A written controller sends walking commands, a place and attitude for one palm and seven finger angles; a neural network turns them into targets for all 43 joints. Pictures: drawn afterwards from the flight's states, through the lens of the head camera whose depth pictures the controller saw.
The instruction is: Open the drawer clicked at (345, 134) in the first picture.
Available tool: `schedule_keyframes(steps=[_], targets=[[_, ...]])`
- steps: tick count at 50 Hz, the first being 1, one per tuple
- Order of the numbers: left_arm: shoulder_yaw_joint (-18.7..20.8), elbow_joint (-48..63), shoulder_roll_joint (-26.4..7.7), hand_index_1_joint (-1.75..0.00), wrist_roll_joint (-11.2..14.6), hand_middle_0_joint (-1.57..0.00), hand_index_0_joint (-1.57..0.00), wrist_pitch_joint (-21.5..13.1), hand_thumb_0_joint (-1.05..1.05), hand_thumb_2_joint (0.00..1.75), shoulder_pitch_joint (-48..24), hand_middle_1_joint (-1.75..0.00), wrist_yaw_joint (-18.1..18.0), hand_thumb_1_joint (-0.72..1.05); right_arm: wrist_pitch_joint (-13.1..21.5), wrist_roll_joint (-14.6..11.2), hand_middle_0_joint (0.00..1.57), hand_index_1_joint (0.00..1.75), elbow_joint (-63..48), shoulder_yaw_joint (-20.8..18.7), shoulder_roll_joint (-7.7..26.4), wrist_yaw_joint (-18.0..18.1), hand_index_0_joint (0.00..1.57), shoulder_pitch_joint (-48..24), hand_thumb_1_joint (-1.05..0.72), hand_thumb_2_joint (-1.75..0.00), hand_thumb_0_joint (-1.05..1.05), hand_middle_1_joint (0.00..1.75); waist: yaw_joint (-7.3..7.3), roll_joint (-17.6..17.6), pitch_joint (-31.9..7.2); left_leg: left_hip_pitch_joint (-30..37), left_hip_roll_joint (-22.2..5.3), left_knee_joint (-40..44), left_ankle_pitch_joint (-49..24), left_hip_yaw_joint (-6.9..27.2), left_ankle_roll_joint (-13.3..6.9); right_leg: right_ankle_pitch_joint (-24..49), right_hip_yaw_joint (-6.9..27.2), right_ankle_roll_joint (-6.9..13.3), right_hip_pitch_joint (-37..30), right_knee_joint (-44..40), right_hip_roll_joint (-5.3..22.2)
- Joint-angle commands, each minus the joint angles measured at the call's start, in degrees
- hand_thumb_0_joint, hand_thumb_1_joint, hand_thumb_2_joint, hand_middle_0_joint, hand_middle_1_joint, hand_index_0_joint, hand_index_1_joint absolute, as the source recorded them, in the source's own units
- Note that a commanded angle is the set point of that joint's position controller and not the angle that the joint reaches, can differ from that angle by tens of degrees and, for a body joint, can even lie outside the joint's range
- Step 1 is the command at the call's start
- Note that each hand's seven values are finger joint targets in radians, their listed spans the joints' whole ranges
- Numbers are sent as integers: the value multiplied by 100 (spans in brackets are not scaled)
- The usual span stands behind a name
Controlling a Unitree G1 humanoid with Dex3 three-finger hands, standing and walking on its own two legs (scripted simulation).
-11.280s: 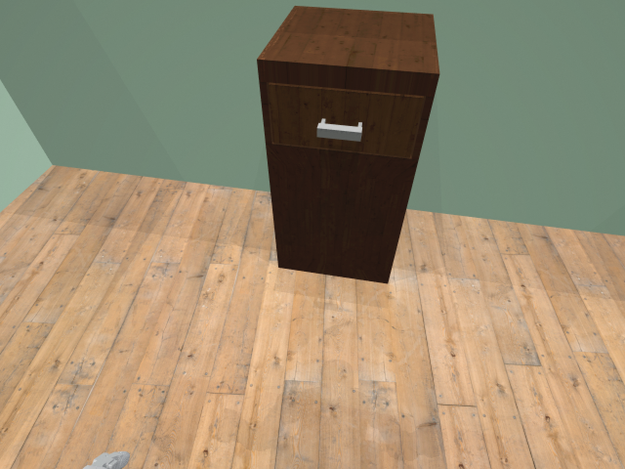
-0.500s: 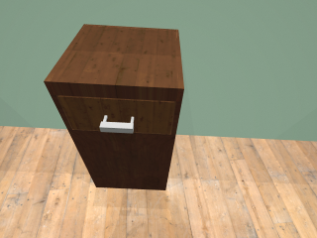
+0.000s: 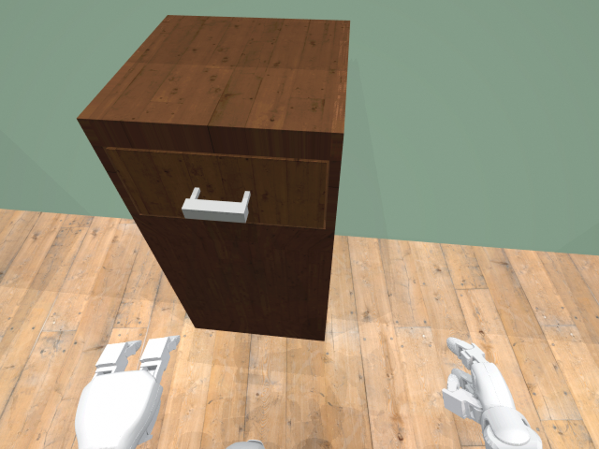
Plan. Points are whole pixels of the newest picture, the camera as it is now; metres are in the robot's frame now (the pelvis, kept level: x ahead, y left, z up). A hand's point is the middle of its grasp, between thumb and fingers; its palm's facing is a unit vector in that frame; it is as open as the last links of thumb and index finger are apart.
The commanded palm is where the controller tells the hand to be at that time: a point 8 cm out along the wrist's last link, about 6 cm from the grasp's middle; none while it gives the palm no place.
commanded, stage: raise the hand with hooked fingers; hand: left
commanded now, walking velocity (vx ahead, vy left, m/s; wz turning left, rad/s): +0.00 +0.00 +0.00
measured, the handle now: (218, 202) +0.52 +0.26 -0.03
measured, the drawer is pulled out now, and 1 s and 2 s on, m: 0.00 0.00 0.00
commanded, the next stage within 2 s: move the hooked fingers above the handle in 1.36 s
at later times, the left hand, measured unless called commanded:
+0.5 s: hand (169, 283) +0.29 +0.23 +0.05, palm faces +0.08 -0.10 -0.99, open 12.2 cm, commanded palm +0.27 +0.24 +0.11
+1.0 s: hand (134, 206) +0.36 +0.29 +0.12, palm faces +0.08 -0.08 -0.99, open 13.8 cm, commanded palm +0.33 +0.29 +0.17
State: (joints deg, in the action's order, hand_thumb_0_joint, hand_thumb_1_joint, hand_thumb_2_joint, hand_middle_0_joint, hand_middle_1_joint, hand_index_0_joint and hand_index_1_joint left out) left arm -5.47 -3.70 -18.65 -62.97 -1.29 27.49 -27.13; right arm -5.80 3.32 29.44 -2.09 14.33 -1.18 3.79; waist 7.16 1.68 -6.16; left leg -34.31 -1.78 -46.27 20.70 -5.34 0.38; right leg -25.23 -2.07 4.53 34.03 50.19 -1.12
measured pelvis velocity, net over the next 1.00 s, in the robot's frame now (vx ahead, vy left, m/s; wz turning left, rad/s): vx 0.03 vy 0.07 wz -0.06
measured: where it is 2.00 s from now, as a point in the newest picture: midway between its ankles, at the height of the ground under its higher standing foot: outside the picture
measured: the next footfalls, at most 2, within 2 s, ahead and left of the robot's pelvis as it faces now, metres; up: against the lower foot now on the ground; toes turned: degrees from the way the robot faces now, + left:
none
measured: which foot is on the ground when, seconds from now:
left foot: down 0.00-1.00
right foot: down 0.00-1.00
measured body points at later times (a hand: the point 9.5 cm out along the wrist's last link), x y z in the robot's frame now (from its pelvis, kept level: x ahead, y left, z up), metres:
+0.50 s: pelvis +0.03 +0.01 +0.01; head +0.07 -0.03 +0.46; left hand +0.28 +0.24 +0.10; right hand +0.20 -0.26 -0.10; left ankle +0.03 +0.15 -0.70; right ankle +0.00 -0.07 -0.70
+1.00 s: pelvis +0.03 +0.07 +0.03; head +0.04 +0.04 +0.48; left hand +0.35 +0.30 +0.17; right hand +0.22 -0.15 -0.07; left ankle +0.03 +0.15 -0.70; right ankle +0.00 -0.07 -0.70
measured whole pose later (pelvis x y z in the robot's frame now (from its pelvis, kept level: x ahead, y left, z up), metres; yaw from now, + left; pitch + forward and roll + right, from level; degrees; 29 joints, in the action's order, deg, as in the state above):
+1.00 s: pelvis +0.03 +0.07 +0.03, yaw -4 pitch +3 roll +0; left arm -6.2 -6.4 -25.1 -55.3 11.5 -8.4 -6.4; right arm -7.8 -1.0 34.5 1.5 11.6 2.1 6.3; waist 4.3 -3.6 -2.4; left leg -17.9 4.7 -32.8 17.5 2.0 -3.3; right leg -19.1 2.5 -0.6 16.3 32.5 0.3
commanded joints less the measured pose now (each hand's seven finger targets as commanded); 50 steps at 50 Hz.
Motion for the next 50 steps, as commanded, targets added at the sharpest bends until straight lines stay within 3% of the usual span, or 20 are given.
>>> schedule_keyframes(steps=[1, 3, 5, 7, 8, 10, 11, 14, 16, 20, 21, 24, 25, 27, 32, 33, 36, 43, 48, 50], targets=[[760, 2076, -1057, -72, 163, -25, -25, -520, 0, 62, -2649, -72, -557, 25, 345, 115, 20, 30, -582, -116, 323, 145, 20, -564, -90, -90, 0, 30, -725, -179, -967, 827, 501, -377, -573, 602, -288, 582, 1628, -101, 358, -1287, 126], [591, 1771, -898, -75, 482, -25, -25, -668, 0, 60, -2505, -75, -363, 20, 502, 85, 20, 30, -501, -126, 371, 201, 20, -516, -90, -90, 0, 30, -853, 130, -856, 565, 505, -443, -399, 584, -329, 693, 1613, -195, 159, -1383, 188], [489, 1450, -820, -78, 640, -25, -25, -515, 0, 58, -2368, -78, -106, 15, 532, 46, 20, 30, -446, -110, 412, 234, 20, -533, -90, -90, 0, 30, -820, 232, -910, 366, 508, -293, -427, 570, -336, 1129, 1467, -266, -231, -1378, 206], [548, 1070, -891, -81, 695, -26, -26, -178, 0, 56, -2035, -81, 181, 11, 473, -13, 20, 30, -423, -82, 429, 239, 20, -500, -90, -90, 0, 30, -665, 442, -974, 256, 501, -65, -574, 525, -307, 1664, 1393, -348, -682, -1420, 252], [653, 933, -1000, -82, 705, -26, -26, 25, 0, 55, -1737, -82, 335, 8, 402, -46, 20, 30, -435, -62, 438, 247, 20, -498, -90, -90, 0, 30, -511, 618, -1044, 173, 510, 90, -662, 489, -278, 2054, 1418, -407, -1065, -1458, 290], [921, 904, -1340, -86, 699, -26, -26, 351, 0, 53, -1367, -86, 614, 4, 273, -118, 20, 30, -495, 22, 459, 261, 20, -538, -90, -90, 0, 30, -270, 747, -1233, 123, 545, 361, -913, 459, -222, 3044, 1509, -485, -1838, -1388, 368], [1222, 791, -1614, -87, 696, -26, -26, 425, 0, 52, -1108, -87, 689, 1, 260, -143, 20, 30, -515, 59, 472, 266, 20, -567, -90, -90, 0, 30, -154, 638, -1271, 115, 560, 424, -994, 463, -196, 3432, 1582, -482, -2084, -1304, 366], [1224, 1280, -1592, -92, 729, -27, -27, 346, 0, 49, -1179, -92, 801, -6, 250, -140, 20, 30, -481, 123, 395, 272, 20, -589, -90, -90, 0, 30, -125, 363, -1252, 225, 585, 614, -1142, 507, -173, 4260, 1493, -517, -2445, -1187, 435], [1349, 1594, -1601, -94, 718, -27, -27, 249, 0, 47, -1330, -94, 759, -10, 268, -112, 20, 30, -486, 89, 386, 293, 20, -660, -90, -90, 0, 30, -107, 193, -1207, 299, 585, 674, -1159, 565, -198, 4121, 1477, -467, -2410, -1239, 391], [1409, 1785, -1498, -100, 726, -28, -28, -43, 0, 43, -1802, -100, 458, -20, 411, -94, 20, 30, -376, -24, 366, 325, 20, -519, -90, -90, 0, 30, -273, 6, -1211, 492, 633, 669, -1182, 649, -236, 3820, 1333, -442, -2124, -1289, 334], [1472, 1775, -1505, -102, 708, -28, -28, -44, 0, 42, -1883, -102, 358, -22, 431, -94, 20, 30, -390, -52, 369, 323, 20, -516, -90, -90, 0, 30, -283, 194, -1225, 503, 633, 660, -1230, 663, -252, 3744, 1252, -436, -2078, -1278, 299], [1340, 1584, -1335, -107, 680, -29, -29, 132, 0, 39, -1991, -107, 199, -29, 456, -146, 20, 30, -305, -189, 439, 281, 20, -422, -90, -90, 0, 30, -318, -28, -1426, 785, 647, 699, -1465, 567, -250, 3843, 1028, -405, -1968, -1226, 247], [1263, 1490, -1274, -108, 705, -29, -29, 274, 0, 38, -1967, -108, 208, -31, 442, -178, 20, 30, -304, -215, 459, 272, 20, -412, -90, -90, 0, 30, -314, 55, -1476, 858, 647, 712, -1553, 518, -253, 3976, 957, -419, -2037, -1236, 247], [1165, 1519, -1300, -111, 742, -29, -29, 568, 0, 36, -2170, -111, 315, -36, 387, -235, 20, 30, -286, -235, 518, 249, 20, -455, -90, -90, 0, 30, -301, 78, -1606, 1007, 643, 823, -1741, 474, -246, 4083, 864, -400, -2207, -1243, 228], [622, 1504, -1226, -118, 777, -30, -30, 1157, 0, 31, -2989, -118, 848, -48, 245, -361, 20, 30, -336, -175, 564, 314, 20, -533, -90, -90, 0, 30, -403, -32, -1067, 1587, 499, 1179, -1958, 495, -277, 3006, 434, -319, -1876, -1537, 80], [672, 1436, -1337, -120, 760, -30, -30, 1209, 0, 30, -3136, -120, 956, -50, 211, -365, 20, 30, -334, -162, 563, 342, 20, -508, -90, -90, 0, 30, -385, -27, -1004, 1682, 471, 1260, -2001, 529, -277, 2805, 378, -298, -1869, -1581, 50], [692, 1395, -1527, -120, 690, -30, -30, 1265, 0, 30, -3761, -120, 1204, -50, 135, -371, 20, 30, -371, -85, 556, 396, 20, -498, -90, -90, 0, 30, -373, -218, -869, 1961, 410, 1469, -2046, 613, -249, 2287, 251, -244, -1800, -1719, 12], [648, 1047, -1621, -120, 640, -30, -30, 1203, 0, 30, -4660, -120, 1582, -50, 75, -387, 20, 30, -289, 19, 480, 387, 20, -343, -90, -90, 0, 30, -375, -637, -824, 2434, 281, 1731, -2617, 858, -108, 2054, 88, -163, -1831, -1889, -65], [507, 822, -1693, -120, 692, -30, -30, 1231, 0, 30, -5391, -120, 1958, -50, 27, -407, 20, 30, -260, 53, 529, 372, 20, -243, -90, -90, 0, 30, -446, -653, -852, 2639, 221, 1907, -2696, 966, -34, 1863, 24, -153, -1866, -2055, -83], [467, 707, -1585, -120, 719, -30, -30, 1173, 0, 30, -5034, -120, 2111, -50, 38, -385, 20, 30, -296, 40, 536, 344, 20, -178, -90, -90, 0, 30, -382, -518, -936, 2702, 221, 1900, -2892, 963, -36, 1957, 26, -164, -1945, -2094, -84]])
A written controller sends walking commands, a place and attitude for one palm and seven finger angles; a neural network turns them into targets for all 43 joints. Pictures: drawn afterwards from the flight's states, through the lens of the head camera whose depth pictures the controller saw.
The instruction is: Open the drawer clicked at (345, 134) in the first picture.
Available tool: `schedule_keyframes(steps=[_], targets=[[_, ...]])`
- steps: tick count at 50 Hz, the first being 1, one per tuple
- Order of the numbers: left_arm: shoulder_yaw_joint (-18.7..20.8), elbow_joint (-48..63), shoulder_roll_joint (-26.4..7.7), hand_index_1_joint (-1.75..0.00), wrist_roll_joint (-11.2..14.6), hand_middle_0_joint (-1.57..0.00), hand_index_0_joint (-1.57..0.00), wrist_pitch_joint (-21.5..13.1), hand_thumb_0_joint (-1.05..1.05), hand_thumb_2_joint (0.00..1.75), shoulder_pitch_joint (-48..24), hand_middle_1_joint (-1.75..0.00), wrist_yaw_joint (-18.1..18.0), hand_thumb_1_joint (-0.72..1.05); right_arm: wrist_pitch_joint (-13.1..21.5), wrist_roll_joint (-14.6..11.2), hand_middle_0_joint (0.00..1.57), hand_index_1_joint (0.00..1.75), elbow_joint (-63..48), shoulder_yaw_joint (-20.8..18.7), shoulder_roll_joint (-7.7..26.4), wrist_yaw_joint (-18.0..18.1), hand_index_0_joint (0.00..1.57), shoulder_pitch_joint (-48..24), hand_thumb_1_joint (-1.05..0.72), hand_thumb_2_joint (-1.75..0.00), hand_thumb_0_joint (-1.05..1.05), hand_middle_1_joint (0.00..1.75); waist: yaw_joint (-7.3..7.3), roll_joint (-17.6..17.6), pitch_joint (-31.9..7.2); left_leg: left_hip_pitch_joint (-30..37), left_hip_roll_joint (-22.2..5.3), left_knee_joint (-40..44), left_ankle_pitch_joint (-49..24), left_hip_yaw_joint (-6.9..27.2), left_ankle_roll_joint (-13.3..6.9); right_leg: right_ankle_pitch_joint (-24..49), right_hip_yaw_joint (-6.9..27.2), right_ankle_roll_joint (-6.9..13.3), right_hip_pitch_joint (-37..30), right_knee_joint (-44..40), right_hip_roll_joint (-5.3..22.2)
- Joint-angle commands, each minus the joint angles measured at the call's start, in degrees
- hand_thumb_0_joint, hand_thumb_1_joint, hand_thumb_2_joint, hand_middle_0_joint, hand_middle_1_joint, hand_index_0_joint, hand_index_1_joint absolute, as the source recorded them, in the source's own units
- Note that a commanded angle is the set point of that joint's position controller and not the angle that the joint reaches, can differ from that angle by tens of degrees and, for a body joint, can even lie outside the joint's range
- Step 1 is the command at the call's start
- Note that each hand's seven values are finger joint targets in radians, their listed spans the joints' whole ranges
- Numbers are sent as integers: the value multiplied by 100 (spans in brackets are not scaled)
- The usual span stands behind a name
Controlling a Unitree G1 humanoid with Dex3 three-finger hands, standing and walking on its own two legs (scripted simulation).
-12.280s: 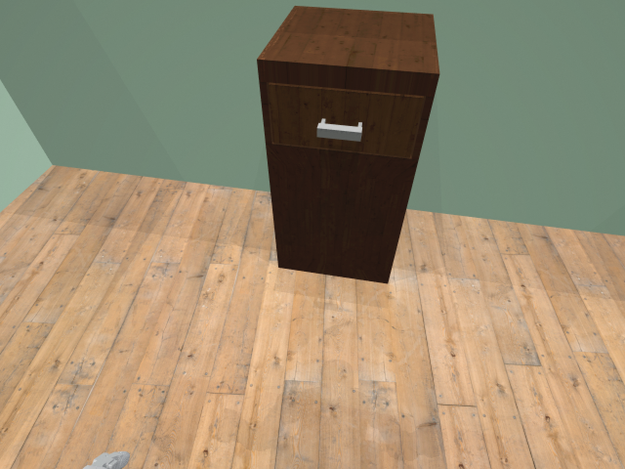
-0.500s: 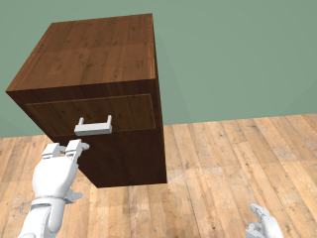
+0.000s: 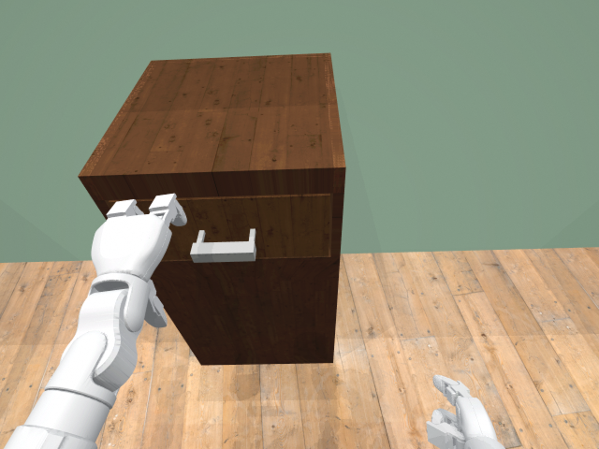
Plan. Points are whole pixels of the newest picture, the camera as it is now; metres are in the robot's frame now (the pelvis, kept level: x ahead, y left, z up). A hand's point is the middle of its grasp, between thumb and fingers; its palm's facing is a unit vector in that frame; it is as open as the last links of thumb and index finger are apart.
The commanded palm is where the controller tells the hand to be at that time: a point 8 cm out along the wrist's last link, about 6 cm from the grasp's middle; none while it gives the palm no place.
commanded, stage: raise the hand with hooked fingers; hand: left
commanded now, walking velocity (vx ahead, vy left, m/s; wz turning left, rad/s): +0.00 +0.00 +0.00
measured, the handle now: (225, 243) +0.47 +0.22 -0.06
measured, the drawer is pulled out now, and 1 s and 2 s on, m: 0.00 0.00 0.00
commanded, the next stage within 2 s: move the hooked fingers above the handle in 0.36 s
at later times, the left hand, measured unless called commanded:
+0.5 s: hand (159, 280) +0.29 +0.23 +0.08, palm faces +0.08 -0.08 -0.99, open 13.8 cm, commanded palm +0.27 +0.23 +0.13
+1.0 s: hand (186, 265) +0.35 +0.22 +0.04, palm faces -0.05 -0.05 -1.00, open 13.8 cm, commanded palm +0.33 +0.23 +0.10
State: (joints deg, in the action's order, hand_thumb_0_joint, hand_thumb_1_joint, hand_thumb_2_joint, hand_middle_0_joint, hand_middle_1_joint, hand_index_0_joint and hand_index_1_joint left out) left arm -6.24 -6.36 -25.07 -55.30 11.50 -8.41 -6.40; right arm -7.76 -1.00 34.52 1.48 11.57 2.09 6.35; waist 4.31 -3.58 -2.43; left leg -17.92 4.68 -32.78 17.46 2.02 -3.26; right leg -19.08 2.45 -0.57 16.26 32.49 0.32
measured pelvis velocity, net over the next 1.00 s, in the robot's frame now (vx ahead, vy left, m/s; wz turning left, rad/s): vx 0.00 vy -0.05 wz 0.00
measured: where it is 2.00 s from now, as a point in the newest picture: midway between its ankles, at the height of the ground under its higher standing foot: outside the picture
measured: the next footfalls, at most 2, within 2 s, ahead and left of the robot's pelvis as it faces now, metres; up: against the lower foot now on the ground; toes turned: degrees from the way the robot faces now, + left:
none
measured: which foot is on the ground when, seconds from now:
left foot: down 0.00-1.00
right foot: down 0.00-1.00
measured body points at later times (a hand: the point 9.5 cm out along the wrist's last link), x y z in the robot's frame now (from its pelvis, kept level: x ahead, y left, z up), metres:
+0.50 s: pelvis -0.01 -0.02 +0.00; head +0.00 -0.05 +0.45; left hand +0.28 +0.23 +0.13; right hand +0.17 -0.24 -0.12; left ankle -0.01 +0.08 -0.73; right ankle -0.02 -0.14 -0.73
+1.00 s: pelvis +0.00 -0.05 -0.01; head +0.04 -0.07 +0.44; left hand +0.34 +0.22 +0.10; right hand +0.15 -0.31 -0.13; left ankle -0.01 +0.08 -0.73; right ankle -0.02 -0.14 -0.73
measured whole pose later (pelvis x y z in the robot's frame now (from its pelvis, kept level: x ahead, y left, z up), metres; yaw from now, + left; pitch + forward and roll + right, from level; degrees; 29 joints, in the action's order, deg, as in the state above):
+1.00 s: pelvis +0.00 -0.05 -0.01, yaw +0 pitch +8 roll +1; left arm -1.3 -25.4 -27.9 -55.4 -3.0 -16.1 -7.9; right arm -5.5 -1.3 38.0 -2.6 15.7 4.7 11.3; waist 2.4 -2.8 -4.0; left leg -25.7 2.0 -35.8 18.3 3.4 0.0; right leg -20.3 0.8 2.3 24.8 37.0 -2.5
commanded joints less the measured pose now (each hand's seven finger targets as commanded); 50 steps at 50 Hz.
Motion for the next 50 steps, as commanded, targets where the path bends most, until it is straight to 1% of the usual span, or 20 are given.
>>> schedule_keyframes(steps=[1, 2, 5, 11, 12, 16, 17, 22, 25, 29, 31, 32, 33, 36, 38, 39, 42, 45, 49, 50], targets=[[589, 835, -937, -120, 8, -30, -30, -145, 0, 30, -1209, -120, 115, -50, 234, 43, 20, 30, -821, -312, 825, 1, 20, -388, -90, -90, 0, 30, -76, 71, -1263, 1017, -436, 581, -2603, 241, 348, 1325, -438, 350, -223, -346, -235], [533, 893, -849, -120, 54, -30, -30, -227, 0, 30, -1048, -120, 187, -50, 248, 44, 20, 30, -822, -319, 826, -32, 20, -363, -90, -90, 0, 30, -73, 179, -1318, 1037, -433, 557, -2644, 231, 323, 1390, -425, 334, -250, -358, -229], [648, 1216, -935, -120, 108, -30, -30, -486, 0, 30, -956, -120, 241, -50, 270, 80, 20, 30, -875, -339, 852, -70, 20, -342, -90, -90, 0, 30, -42, 292, -1309, 1025, -455, 580, -2755, 247, 315, 1480, -420, 316, -276, -398, -222], [1145, 1813, -1377, -120, -33, -30, -30, -971, 0, 30, -1355, -120, -299, -50, 385, 138, 20, 30, -777, -402, 847, -84, 20, -279, -90, -90, 0, 30, 34, -254, -1450, 1090, -426, 604, -2541, 346, 423, 1209, -419, 371, -181, -374, -256], [1107, 1824, -1293, -120, -50, -30, -30, -998, 0, 30, -1413, -120, -413, -50, 420, 115, 20, 30, -756, -407, 826, -94, 20, -290, -90, -90, 0, 30, 40, -302, -1491, 1093, -404, 569, -2537, 359, 417, 1231, -413, 384, -127, -346, -258], [1094, 1405, -1215, -120, -35, -30, -30, -810, 0, 30, -1233, -120, -652, -50, 409, 69, 20, 30, -640, -462, 843, -94, 20, -282, -90, -90, 0, 30, 21, -149, -1437, 905, -335, 620, -2078, 213, 405, 1116, -410, 382, -158, -373, -282], [943, 1381, -1081, -120, -16, -30, -30, -746, 0, 30, -1259, -120, -651, -50, 419, 47, 20, 30, -640, -456, 839, -100, 20, -298, -90, -90, 0, 30, 2, -139, -1412, 880, -321, 619, -1996, 195, 383, 1111, -406, 378, -138, -371, -264], [514, 1117, -801, -120, 65, -30, -30, -406, 0, 30, -1165, -120, -397, -50, 375, -15, 20, 30, -675, -432, 877, -46, 20, -421, -90, -90, 0, 30, -105, 244, -1217, 731, -283, 711, -1507, 42, 238, 985, -359, 324, -228, -511, -235], [691, 859, -1113, -120, 29, -30, -30, -408, 0, 30, -1318, -120, -248, -50, 356, 11, 20, 30, -659, -387, 900, 41, 20, -445, -90, -90, 0, 30, -108, 468, -1091, 552, -216, 695, -1291, -62, 152, 993, -276, 295, -330, -594, -208], [1135, 453, -1552, -120, -13, -30, -30, -687, 0, 30, -1518, -120, -206, -50, 379, 15, 20, 30, -628, -346, 871, 147, 20, -427, -90, -90, 0, 30, -51, 599, -928, 289, -142, 605, -1182, -159, 88, 1110, -170, 268, -411, -603, -175], [1281, 371, -1705, -120, -16, -30, -30, -865, 0, 30, -1737, -120, -259, -50, 391, 21, 20, 30, -616, -354, 856, 201, 20, -396, -90, -90, 0, 30, -40, 453, -1048, 212, -93, 553, -1076, -188, 85, 1022, -101, 256, -449, -603, -160], [1195, 281, -1628, -120, -25, -30, -30, -951, 0, 30, -1903, -120, -292, -50, 430, 11, 20, 30, -612, -349, 827, 216, 20, -417, -90, -90, 0, 30, -63, 263, -983, 198, -73, 504, -1035, -203, 75, 1034, -67, 260, -343, -596, -148], [1250, 138, -1657, -120, -14, -30, -30, -1034, 0, 30, -1985, -120, -326, -50, 454, 5, 20, 30, -563, -368, 818, 236, 20, -361, -90, -90, 0, 30, -88, 290, -982, 181, -71, 455, -1030, -222, 71, 1064, -59, 251, -279, -589, -151], [1309, -134, -1757, -120, -33, -30, -30, -1193, 0, 30, -2186, -120, -403, -50, 477, 10, 20, 30, -516, -413, 849, 271, 20, -240, -90, -90, 0, 30, -116, 205, -1250, 52, -31, 310, -1084, -244, 76, 1219, -1, 236, -303, -485, -137], [1232, -350, -1695, -120, -31, -30, -30, -1250, 0, 30, -2283, -120, -419, -50, 508, -3, 20, 30, -475, -450, 861, 280, 20, -176, -90, -90, 0, 30, -174, 293, -1323, -16, -36, 176, -1149, -290, 50, 1471, 45, 210, -225, -417, -123], [1146, -391, -1613, -120, 0, -30, -30, -1268, 0, 30, -2257, -120, -412, -50, 517, -7, 20, 30, -495, -466, 868, 278, 20, -148, -90, -90, 0, 30, -177, 192, -1390, -55, -26, 133, -1176, -303, 49, 1582, 54, 199, -248, -379, -103], [967, -632, -1464, -120, 29, -30, -30, -1316, 0, 30, -2418, -120, -362, -50, 522, -12, 20, 30, -467, -516, 918, 271, 20, -4, -90, -90, 0, 30, -273, 459, -1504, -163, -29, 3, -1245, -310, 31, 1855, 42, 165, -183, -273, -92], [1210, -780, -1765, -120, 32, -30, -30, -1406, 0, 30, -2504, -120, -353, -50, 502, 5, 20, 30, -425, -559, 967, 287, 20, 114, -90, -90, 0, 30, -247, 609, -1763, -323, -21, -130, -1369, -315, 22, 2415, 95, 119, -334, -111, -45], [1334, -853, -1833, -120, -25, -30, -30, -1558, 0, 30, -2630, -120, -488, -50, 457, 2, 20, 30, -393, -612, 960, 264, 20, 272, -90, -90, 0, 30, -224, 371, -1951, -398, -29, -235, -1578, -309, 28, 2598, 44, 164, -277, 71, -76], [1448, -922, -1924, -120, -57, -30, -30, -1576, 0, 30, -2640, -120, -551, -50, 438, 2, 20, 30, -377, -630, 964, 259, 20, 292, -90, -90, 0, 30, -227, 430, -1935, -432, -38, -272, -1632, -302, 29, 2640, 29, 172, -216, 109, -96]])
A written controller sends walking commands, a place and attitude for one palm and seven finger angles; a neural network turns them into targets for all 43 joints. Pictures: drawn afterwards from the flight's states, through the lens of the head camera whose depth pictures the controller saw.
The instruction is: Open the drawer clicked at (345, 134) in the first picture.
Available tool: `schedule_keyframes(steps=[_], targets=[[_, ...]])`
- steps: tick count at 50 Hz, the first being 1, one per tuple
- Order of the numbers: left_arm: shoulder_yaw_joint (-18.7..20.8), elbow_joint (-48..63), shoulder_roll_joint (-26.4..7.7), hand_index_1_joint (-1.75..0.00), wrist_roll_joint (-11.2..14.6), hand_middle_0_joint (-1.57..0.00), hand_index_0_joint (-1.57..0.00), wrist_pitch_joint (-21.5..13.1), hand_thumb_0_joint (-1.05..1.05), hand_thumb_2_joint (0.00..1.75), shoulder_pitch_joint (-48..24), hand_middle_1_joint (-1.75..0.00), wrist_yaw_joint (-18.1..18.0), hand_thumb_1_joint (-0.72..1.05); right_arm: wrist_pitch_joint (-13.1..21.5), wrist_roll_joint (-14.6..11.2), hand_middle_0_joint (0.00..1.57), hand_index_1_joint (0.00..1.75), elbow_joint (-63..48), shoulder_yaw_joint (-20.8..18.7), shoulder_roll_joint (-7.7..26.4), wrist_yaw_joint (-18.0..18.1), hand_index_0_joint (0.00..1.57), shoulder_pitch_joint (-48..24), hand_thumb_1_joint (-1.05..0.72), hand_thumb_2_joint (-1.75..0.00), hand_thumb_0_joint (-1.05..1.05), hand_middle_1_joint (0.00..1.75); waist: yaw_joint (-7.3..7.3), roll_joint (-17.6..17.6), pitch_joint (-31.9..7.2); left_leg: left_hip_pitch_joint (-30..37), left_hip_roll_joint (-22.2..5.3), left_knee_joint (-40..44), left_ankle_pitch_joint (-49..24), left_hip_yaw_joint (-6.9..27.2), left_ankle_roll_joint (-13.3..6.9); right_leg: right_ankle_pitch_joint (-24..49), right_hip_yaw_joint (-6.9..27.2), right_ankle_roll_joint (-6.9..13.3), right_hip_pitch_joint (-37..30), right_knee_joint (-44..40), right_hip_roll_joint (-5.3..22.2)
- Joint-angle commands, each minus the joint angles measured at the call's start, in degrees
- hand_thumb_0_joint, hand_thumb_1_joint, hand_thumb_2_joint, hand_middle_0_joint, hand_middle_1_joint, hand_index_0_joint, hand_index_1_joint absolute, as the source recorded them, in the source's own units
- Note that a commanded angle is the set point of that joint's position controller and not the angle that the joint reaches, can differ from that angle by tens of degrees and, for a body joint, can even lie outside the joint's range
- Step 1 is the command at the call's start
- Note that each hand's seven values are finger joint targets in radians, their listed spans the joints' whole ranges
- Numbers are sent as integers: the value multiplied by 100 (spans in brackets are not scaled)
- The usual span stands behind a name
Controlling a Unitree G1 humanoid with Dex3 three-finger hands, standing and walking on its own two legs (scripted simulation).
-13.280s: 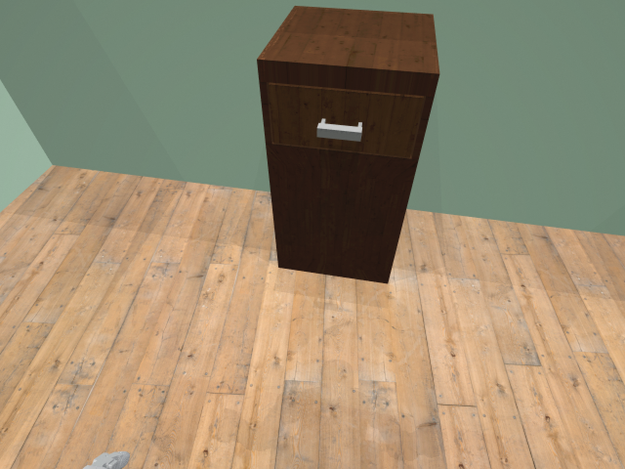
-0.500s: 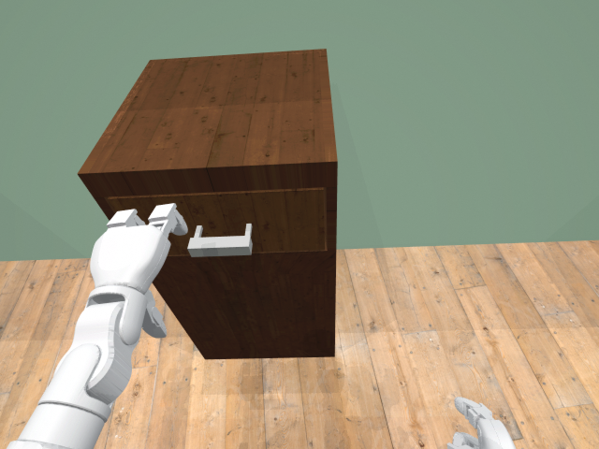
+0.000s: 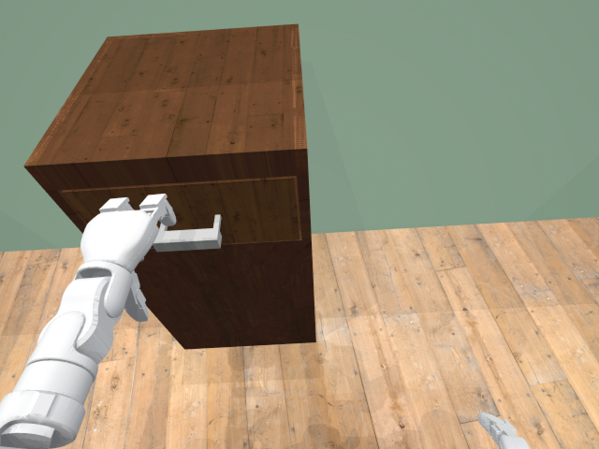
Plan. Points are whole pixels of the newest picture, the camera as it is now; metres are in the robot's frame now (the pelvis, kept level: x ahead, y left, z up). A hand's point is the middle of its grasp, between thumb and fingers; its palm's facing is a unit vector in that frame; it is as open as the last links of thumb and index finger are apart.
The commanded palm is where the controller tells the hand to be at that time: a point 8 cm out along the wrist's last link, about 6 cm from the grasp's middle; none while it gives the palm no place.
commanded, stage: move the hooked fingers above the handle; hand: left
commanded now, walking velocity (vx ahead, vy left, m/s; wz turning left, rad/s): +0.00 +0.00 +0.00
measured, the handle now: (189, 230) +0.48 +0.26 -0.06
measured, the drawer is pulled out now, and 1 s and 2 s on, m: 0.00 0.00 0.00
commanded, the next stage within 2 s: none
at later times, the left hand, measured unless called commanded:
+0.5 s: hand (159, 237) +0.40 +0.26 +0.02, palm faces -0.01 -0.05 -1.00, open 13.8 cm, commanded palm +0.38 +0.26 +0.08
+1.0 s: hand (177, 228) +0.43 +0.25 +0.01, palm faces +0.01 -0.02 -1.00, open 13.8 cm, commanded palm +0.42 +0.26 +0.06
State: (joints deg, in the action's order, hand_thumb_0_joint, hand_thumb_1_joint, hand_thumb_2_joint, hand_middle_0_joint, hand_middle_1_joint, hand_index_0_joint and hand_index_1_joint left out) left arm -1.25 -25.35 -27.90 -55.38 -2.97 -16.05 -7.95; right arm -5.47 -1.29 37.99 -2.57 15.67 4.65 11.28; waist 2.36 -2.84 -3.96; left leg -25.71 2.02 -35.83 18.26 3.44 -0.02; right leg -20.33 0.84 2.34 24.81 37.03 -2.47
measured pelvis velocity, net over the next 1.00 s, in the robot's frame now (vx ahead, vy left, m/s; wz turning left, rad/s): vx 0.00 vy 0.02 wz -0.02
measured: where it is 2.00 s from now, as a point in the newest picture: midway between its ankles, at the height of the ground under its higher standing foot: outside the picture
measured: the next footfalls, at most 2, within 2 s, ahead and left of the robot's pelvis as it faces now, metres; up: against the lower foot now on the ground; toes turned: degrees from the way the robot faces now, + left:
none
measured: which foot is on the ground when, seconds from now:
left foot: down 0.00-1.00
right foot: down 0.00-1.00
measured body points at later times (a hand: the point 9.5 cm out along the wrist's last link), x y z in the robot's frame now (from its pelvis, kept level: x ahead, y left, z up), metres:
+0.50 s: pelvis +0.01 +0.03 -0.01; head +0.07 +0.02 +0.44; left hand +0.40 +0.26 +0.08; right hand +0.12 -0.23 -0.14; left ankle -0.01 +0.13 -0.72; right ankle -0.02 -0.09 -0.72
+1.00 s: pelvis +0.00 +0.02 -0.02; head +0.07 +0.01 +0.43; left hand +0.43 +0.25 +0.06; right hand +0.05 -0.25 -0.15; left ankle -0.01 +0.13 -0.72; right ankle -0.02 -0.09 -0.72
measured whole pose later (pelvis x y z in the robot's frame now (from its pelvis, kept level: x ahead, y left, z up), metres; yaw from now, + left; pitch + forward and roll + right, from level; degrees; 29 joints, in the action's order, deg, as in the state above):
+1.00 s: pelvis +0.00 +0.02 -0.02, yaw -1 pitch +16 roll -1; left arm -2.3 -50.6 -24.6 -62.0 -2.3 -34.8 -21.2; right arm -6.9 -0.2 39.6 -3.7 14.6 1.8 17.8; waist -2.5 -2.6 -8.3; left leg -39.3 2.2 -45.2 21.9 2.1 -1.5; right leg -22.5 1.7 0.9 37.6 44.1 -2.5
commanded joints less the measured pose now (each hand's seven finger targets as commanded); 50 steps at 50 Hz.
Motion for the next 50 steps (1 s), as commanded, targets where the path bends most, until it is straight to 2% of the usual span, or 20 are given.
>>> schedule_keyframes(steps=[1, 6, 8, 10, 12, 14, 15, 18, 19, 22, 26, 30, 31, 34, 36, 39, 40, 42, 46, 50], targets=[[1022, 982, -1705, -120, -71, -30, -30, -134, 0, 30, -1906, -120, -464, -50, 191, 39, 20, 30, -732, -240, 568, -5, 20, -176, -90, -90, 0, 30, 9, 245, -1914, 321, 243, 19, -1762, -449, -286, 2726, 202, -103, -1130, -309, 173], [978, 797, -1482, -120, -154, -30, -30, 11, 0, 30, -1787, -120, -769, -50, 162, 33, 20, 30, -704, -319, 564, -98, 20, -6, -90, -90, 0, 30, -15, 168, -2121, 433, 169, -82, -2227, -439, -260, 2860, 56, -37, -931, -136, 80], [723, 831, -1217, -120, -145, -30, -30, 137, 0, 30, -1751, -120, -811, -50, 159, 20, 20, 30, -744, -321, 571, -141, 20, 23, -90, -90, 0, 30, -55, 155, -2147, 511, 136, -93, -2341, -444, -256, 2935, 26, -36, -862, -103, 63], [770, 629, -1267, -120, -176, -30, -30, 299, 0, 30, -1627, -120, -816, -50, 126, 7, 20, 30, -723, -331, 608, -157, 20, 58, -90, -90, 0, 30, -68, 268, -2065, 495, 98, -91, -2438, -442, -248, 2884, -19, -28, -791, -90, 34], [471, 591, -1022, -120, -169, -30, -30, 406, 0, 30, -1932, -120, -786, -50, 107, -16, 20, 30, -735, -310, 629, -172, 20, 91, -90, -90, 0, 30, -180, 260, -1913, 540, 67, -50, -2341, -392, -253, 2563, -87, -18, -563, -124, 19], [334, 656, -918, -120, -214, -30, -30, 434, 0, 30, -2091, -120, -765, -50, 101, 4, 20, 30, -728, -330, 642, -178, 20, 130, -90, -90, 0, 30, -218, 187, -1992, 746, 19, -73, -2478, -362, -245, 2436, -116, -11, -420, -116, 3], [442, 598, -1043, -120, -240, -30, -30, 445, 0, 30, -2138, -120, -767, -50, 92, 10, 20, 30, -715, -334, 642, -166, 20, 169, -90, -90, 0, 30, -216, 260, -2030, 780, 7, -90, -2500, -334, -248, 2382, -125, -7, -406, -114, -5], [319, 459, -999, -120, -295, -30, -30, 362, 0, 30, -2672, -120, -790, -50, 78, 22, 20, 30, -667, -314, 638, -134, 20, 256, -90, -90, 0, 30, -334, 228, -1949, 813, -6, -104, -2317, -268, -252, 2085, -149, -1, -170, -125, -13], [404, 437, -1107, -120, -354, -30, -30, 307, 0, 30, -2842, -120, -828, -50, 81, 40, 20, 30, -621, -321, 640, -125, 20, 312, -90, -90, 0, 30, -324, 146, -2046, 885, -34, -118, -2432, -231, -229, 2047, -171, 15, -91, -75, -17], [380, 522, -1012, -120, -424, -30, -30, 213, 0, 30, -2946, -120, -975, -50, 85, 72, 20, 30, -618, -345, 598, -155, 20, 405, -90, -90, 0, 30, -276, -298, -2367, 1250, -90, -236, -3010, -116, -144, 1982, -229, 46, 146, 42, -37], [193, -87, -732, -120, -470, -30, -30, 365, 0, 30, -3038, -120, -1115, -50, 46, 85, 20, 30, -537, -335, 608, -249, 20, 487, -90, -90, 0, 30, -338, -237, -2123, 1087, -138, -278, -3091, -63, -43, 1793, -311, 69, 455, 108, -83], [319, -527, -859, -120, -480, -30, -30, 621, 0, 30, -2834, -120, -1132, -50, -19, 80, 20, 30, -583, -328, 634, -286, 20, 523, -90, -90, 0, 30, -255, 73, -2229, 806, -104, -269, -2839, -211, -112, 2013, -252, 57, 123, 77, -78], [350, -625, -947, -120, -489, -30, -30, 643, 0, 30, -3015, -120, -1115, -50, -48, 84, 20, 30, -571, -312, 667, -275, 20, 547, -90, -90, 0, 30, -291, 146, -2249, 689, -90, -258, -2772, -191, -107, 2026, -244, 67, 57, 99, -73], [216, -778, -860, -120, -514, -30, -30, 600, 0, 30, -3187, -120, -1049, -50, -66, 68, 20, 30, -592, -321, 669, -252, 20, 565, -90, -90, 0, 30, -381, 294, -2157, 589, -96, -263, -2495, -243, -174, 1999, -212, 35, 92, 51, -60], [112, -790, -801, -120, -501, -30, -30, 470, 0, 30, -3602, -120, -1024, -50, -50, 79, 20, 30, -573, -316, 666, -218, 20, 633, -90, -90, 0, 30, -481, 236, -2117, 556, -82, -268, -2350, -222, -196, 1895, -213, 41, 168, 38, -47], [147, -658, -840, -120, -550, -30, -30, 176, 0, 30, -3833, -120, -1100, -50, -12, 102, 20, 30, -526, -366, 647, -202, 20, 755, -90, -90, 0, 30, -494, -27, -2394, 770, -92, -378, -2415, -194, -199, 1835, -184, 42, 352, 98, -60], [94, -682, -799, -120, -571, -30, -30, 98, 0, 30, -3976, -120, -1136, -50, 2, 116, 20, 30, -483, -378, 636, -198, 20, 796, -90, -90, 0, 30, -554, -136, -2414, 809, -96, -433, -2430, -194, -192, 1823, -181, 43, 473, 118, -65], [275, -904, -996, -120, -590, -30, -30, -5, 0, 30, -4120, -120, -1246, -50, 20, 124, 20, 30, -405, -378, 645, -203, 20, 901, -90, -90, 0, 30, -572, -144, -2330, 590, -79, -460, -2204, -180, -196, 1684, -189, 52, 563, 156, -78], [455, -1516, -1174, -120, -670, -30, -30, 67, 0, 30, -4208, -120, -1522, -50, 16, 145, 20, 30, -299, -369, 668, -245, 20, 941, -90, -90, 0, 30, -599, -1, -2208, 62, -26, -554, -1857, -250, -207, 1599, -162, 64, 638, 232, -78], [474, -1886, -1302, -120, -655, -30, -30, 328, 0, 30, -4300, -120, -1621, -50, -6, 128, 20, 30, -299, -355, 702, -293, 20, 1033, -90, -90, 0, 30, -574, -18, -2469, -146, -2, -566, -1755, -355, -233, 1766, -119, 34, 438, 261, -75]])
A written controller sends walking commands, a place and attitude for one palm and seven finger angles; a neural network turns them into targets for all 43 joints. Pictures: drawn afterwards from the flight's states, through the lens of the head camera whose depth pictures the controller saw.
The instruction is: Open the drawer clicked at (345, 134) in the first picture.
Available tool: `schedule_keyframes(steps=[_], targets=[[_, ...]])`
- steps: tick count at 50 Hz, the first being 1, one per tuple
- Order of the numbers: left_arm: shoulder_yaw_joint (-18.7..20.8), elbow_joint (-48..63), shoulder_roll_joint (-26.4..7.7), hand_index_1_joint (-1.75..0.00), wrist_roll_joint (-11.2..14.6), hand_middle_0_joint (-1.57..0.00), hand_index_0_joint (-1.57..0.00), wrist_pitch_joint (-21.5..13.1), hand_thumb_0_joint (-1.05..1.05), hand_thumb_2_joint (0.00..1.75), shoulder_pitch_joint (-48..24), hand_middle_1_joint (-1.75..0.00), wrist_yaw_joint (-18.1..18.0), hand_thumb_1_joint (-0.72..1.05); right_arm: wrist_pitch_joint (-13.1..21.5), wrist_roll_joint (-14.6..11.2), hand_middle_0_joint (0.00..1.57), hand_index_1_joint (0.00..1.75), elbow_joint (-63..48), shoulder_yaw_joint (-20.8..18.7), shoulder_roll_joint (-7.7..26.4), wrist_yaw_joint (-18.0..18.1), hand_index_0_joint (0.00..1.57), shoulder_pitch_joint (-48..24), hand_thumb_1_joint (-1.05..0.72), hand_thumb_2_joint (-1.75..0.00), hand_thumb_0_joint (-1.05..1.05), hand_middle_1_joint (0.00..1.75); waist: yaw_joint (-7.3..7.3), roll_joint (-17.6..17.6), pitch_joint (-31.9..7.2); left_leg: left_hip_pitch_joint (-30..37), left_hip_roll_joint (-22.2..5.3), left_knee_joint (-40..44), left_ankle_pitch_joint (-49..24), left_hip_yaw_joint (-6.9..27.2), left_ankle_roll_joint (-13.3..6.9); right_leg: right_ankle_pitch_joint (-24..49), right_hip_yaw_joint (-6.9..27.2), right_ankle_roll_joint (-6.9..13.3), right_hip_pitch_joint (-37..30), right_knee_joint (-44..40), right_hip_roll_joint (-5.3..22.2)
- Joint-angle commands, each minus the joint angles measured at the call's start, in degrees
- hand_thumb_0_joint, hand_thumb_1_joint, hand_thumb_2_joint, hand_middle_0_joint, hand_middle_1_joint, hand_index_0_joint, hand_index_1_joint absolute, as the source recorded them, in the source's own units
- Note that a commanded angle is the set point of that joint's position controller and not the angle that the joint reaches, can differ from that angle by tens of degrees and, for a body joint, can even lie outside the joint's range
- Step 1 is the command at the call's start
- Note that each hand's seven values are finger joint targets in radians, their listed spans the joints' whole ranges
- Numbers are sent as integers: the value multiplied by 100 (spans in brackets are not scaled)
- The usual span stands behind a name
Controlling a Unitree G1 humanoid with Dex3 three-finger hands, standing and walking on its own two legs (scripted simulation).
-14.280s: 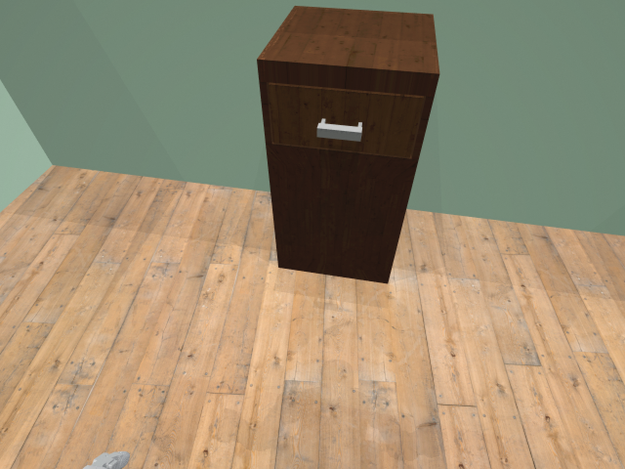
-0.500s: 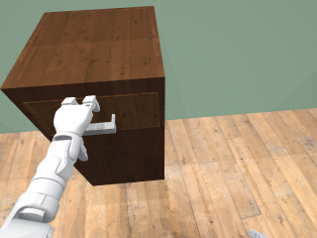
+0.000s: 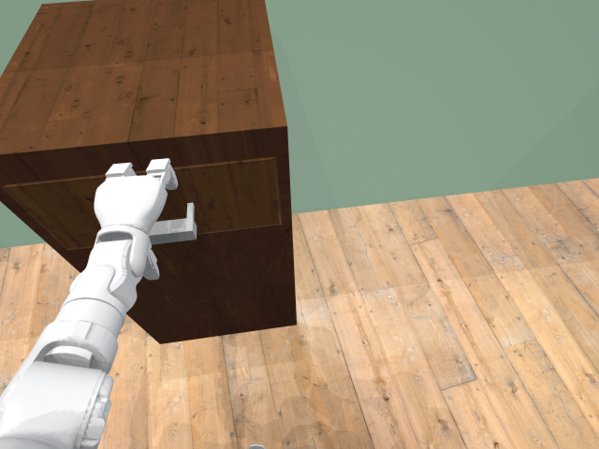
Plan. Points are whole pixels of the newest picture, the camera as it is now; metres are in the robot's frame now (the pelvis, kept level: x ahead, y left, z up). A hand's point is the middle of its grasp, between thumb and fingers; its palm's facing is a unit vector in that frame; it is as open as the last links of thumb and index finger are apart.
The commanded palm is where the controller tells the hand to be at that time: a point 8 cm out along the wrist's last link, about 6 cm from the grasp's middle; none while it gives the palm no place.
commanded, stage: move the hooked fingers above the handle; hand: left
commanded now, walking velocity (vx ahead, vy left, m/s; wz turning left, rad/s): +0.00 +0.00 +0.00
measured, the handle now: (160, 222) +0.47 +0.25 -0.04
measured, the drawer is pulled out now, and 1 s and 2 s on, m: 0.00 0.00 0.00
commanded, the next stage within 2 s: lower the fingers behind the handle in 1.94 s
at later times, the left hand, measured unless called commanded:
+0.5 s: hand (134, 228) +0.42 +0.26 +0.02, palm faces -0.07 -0.01 -1.00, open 13.8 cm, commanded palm +0.41 +0.25 +0.08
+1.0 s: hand (136, 225) +0.43 +0.25 +0.02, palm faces -0.05 -0.01 -1.00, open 13.6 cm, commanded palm +0.42 +0.24 +0.08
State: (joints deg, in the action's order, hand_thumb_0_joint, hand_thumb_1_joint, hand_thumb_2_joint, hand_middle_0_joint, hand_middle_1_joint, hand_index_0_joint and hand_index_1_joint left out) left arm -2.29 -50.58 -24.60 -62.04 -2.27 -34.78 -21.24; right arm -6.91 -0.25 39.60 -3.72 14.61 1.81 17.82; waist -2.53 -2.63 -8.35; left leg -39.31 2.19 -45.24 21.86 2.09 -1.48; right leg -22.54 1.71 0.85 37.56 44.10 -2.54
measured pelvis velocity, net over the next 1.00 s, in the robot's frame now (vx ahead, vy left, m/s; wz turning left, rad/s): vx -0.01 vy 0.01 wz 0.01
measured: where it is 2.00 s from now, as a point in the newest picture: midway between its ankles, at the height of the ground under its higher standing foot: outside the picture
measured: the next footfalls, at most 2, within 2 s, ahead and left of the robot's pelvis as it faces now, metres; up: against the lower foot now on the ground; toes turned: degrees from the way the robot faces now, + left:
none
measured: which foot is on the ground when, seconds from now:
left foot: down 0.00-1.00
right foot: down 0.00-1.00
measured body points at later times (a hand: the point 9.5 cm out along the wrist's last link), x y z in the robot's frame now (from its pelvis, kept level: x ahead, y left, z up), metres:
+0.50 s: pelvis -0.01 -0.01 +0.00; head +0.07 -0.01 +0.44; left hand +0.42 +0.25 +0.07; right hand +0.03 -0.29 -0.13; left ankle -0.01 +0.10 -0.71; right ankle -0.02 -0.12 -0.71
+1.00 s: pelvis -0.01 +0.01 +0.00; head +0.06 +0.01 +0.44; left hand +0.42 +0.25 +0.07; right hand +0.05 -0.25 -0.13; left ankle -0.01 +0.10 -0.71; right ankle -0.02 -0.12 -0.71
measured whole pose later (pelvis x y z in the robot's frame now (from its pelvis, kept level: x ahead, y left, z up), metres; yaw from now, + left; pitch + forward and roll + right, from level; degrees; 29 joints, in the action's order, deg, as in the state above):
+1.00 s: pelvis -0.01 +0.01 +0.00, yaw +1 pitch +16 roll -2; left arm -4.4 -58.0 -25.1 -61.2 -0.3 -39.8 -20.4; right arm -5.8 -0.3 39.7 -2.7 13.3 1.6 18.1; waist -3.3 -2.7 -8.5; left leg -40.9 2.6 -46.1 21.2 2.9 -2.1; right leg -21.6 0.8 0.2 38.2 43.6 -2.1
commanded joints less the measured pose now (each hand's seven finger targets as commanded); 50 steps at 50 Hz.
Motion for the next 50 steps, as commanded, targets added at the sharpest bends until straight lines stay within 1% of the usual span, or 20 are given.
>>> schedule_keyframes(steps=[1, 2, 6, 10, 11, 16, 18, 21, 24, 26, 28, 30, 33, 35, 37, 40, 43, 45, 47, 50], targets=[[673, 581, -1768, -120, -16, -30, -30, 309, 0, 30, -2466, -120, -292, -50, 126, 35, 20, 30, -456, -250, 824, -12, 20, 380, -90, -90, 0, 30, -75, 26, -2108, 1161, -8, 354, -2177, -224, -94, 2067, -189, 182, -948, -431, -65], [614, 605, -1738, -120, -13, -30, -30, 353, 0, 30, -2482, -120, -288, -50, 114, 19, 20, 30, -475, -253, 822, -11, 20, 400, -90, -90, 0, 30, -94, 91, -2252, 1179, 3, 358, -2141, -261, -119, 2166, -151, 148, -1073, -468, -58], [677, 270, -1880, -120, 83, -30, -30, 469, 0, 30, -2342, -120, -145, -50, 71, -30, 20, 30, -482, -210, 829, 35, 20, 363, -90, -90, 0, 30, -88, 433, -1942, 826, 35, 473, -1776, -318, -162, 2096, -70, 95, -1345, -645, -14], [575, 210, -1890, -120, 133, -30, -30, 338, 0, 30, -2266, -120, 55, -50, 100, -82, 20, 30, -550, -185, 826, 116, 20, 348, -90, -90, 0, 30, -124, 389, -1699, 733, 48, 549, -1410, -379, -199, 1855, 9, 57, -1344, -797, 23], [689, 221, -2055, -120, 124, -30, -30, 266, 0, 30, -2366, -120, 84, -50, 100, -80, 20, 30, -532, -178, 844, 132, 20, 328, -90, -90, 0, 30, -149, 361, -1643, 683, 36, 550, -1371, -357, -200, 1794, 26, 62, -1326, -804, 36], [705, 288, -2066, -120, 96, -30, -30, -33, 0, 30, -2288, -120, 119, -50, 156, -71, 20, 30, -568, -188, 822, 165, 20, 397, -90, -90, 0, 30, -134, 219, -1699, 666, 34, 492, -1312, -367, -208, 1675, 44, 75, -1208, -778, 29], [825, 309, -2240, -120, 85, -30, -30, -132, 0, 30, -2235, -120, 92, -50, 173, -76, 20, 30, -550, -193, 839, 175, 20, 415, -90, -90, 0, 30, -122, 172, -1793, 616, 31, 425, -1290, -366, -204, 1684, 71, 65, -1152, -715, 23], [536, 570, -1842, -120, 74, -30, -30, -313, 0, 30, -2557, -120, 9, -50, 232, -38, 20, 30, -521, -243, 807, 143, 20, 502, -90, -90, 0, 30, -259, -7, -1930, 839, 15, 345, -1498, -305, -192, 1725, -19, 97, -903, -638, -12], [649, 804, -1947, -120, 50, -30, -30, -418, 0, 30, -2678, -120, -121, -50, 247, -11, 20, 30, -453, -291, 825, 122, 20, 550, -90, -90, 0, 30, -246, -201, -2257, 1100, -13, 229, -1733, -245, -169, 1784, -55, 114, -712, -507, -49], [468, 875, -1654, -120, 96, -30, -30, -417, 0, 30, -2845, -120, -198, -50, 259, 24, 20, 30, -393, -313, 813, 82, 20, 581, -90, -90, 0, 30, -344, -234, -2255, 1268, -32, 180, -1924, -191, -152, 1817, -133, 132, -557, -473, -68], [656, 766, -1846, -120, 96, -30, -30, -343, 0, 30, -2778, -120, -292, -50, 251, 29, 20, 30, -323, -321, 849, 54, 20, 622, -90, -90, 0, 30, -283, -167, -2291, 1320, -49, 182, -1982, -164, -136, 1809, -171, 132, -529, -438, -90], [465, 857, -1641, -120, 98, -30, -30, -217, 0, 30, -2992, -120, -349, -50, 233, 40, 20, 30, -319, -312, 851, 36, 20, 589, -90, -90, 0, 30, -357, -240, -2341, 1463, -59, 180, -2083, -135, -124, 1820, -201, 130, -440, -439, -106], [413, 607, -1573, -120, 123, -30, -30, -30, 0, 30, -3039, -120, -362, -50, 205, 18, 20, 30, -264, -302, 864, 8, 20, 596, -90, -90, 0, 30, -406, -149, -2064, 1524, -82, 247, -2090, -81, -108, 1688, -275, 146, -314, -494, -124], [469, 607, -1716, -120, 111, -30, -30, 72, 0, 30, -3150, -120, -349, -50, 186, 10, 20, 30, -290, -267, 876, 12, 20, 553, -90, -90, 0, 30, -370, -140, -2021, 1494, -80, 333, -1953, -54, -102, 1550, -281, 150, -359, -529, -121], [316, 667, -1527, -120, 105, -30, -30, 119, 0, 30, -3341, -120, -320, -50, 188, 16, 20, 30, -303, -273, 860, 9, 20, 556, -90, -90, 0, 30, -415, -194, -2156, 1703, -88, 342, -2070, -32, -101, 1550, -298, 149, -315, -551, -123], [283, 471, -1522, -120, 75, -30, -30, 206, 0, 30, -3337, -120, -263, -50, 186, 6, 20, 30, -311, -239, 850, 28, 20, 526, -90, -90, 0, 30, -423, -99, -1862, 1637, -99, 417, -1866, -20, -104, 1361, -305, 156, -245, -625, -121], [240, 595, -1530, -120, 34, -30, -30, 160, 0, 30, -3557, -120, -218, -50, 198, 14, 20, 30, -336, -222, 844, 41, 20, 538, -90, -90, 0, 30, -426, -241, -1986, 1764, -108, 418, -1939, 17, -78, 1353, -311, 170, -196, -586, -116], [29, 563, -1195, -120, 59, -30, -30, 153, 0, 30, -3501, -120, -192, -50, 221, 18, 20, 30, -386, -220, 803, 30, 20, 529, -90, -90, 0, 30, -439, -194, -1883, 1780, -107, 441, -1878, 27, -78, 1273, -336, 175, -141, -612, -128], [51, 651, -1208, -120, 35, -30, -30, 92, 0, 30, -3521, -120, -185, -50, 243, 34, 20, 30, -395, -234, 799, 31, 20, 536, -90, -90, 0, 30, -407, -266, -2018, 1867, -110, 419, -1919, 58, -64, 1235, -333, 185, -117, -577, -124], [-61, 679, -1097, -120, 27, -30, -30, 75, 0, 30, -3673, -120, -187, -50, 277, 40, 20, 30, -385, -225, 799, 31, 20, 533, -90, -90, 0, 30, -482, -268, -1898, 1838, -120, 423, -1726, 84, -58, 1109, -335, 183, 22, -585, -123]])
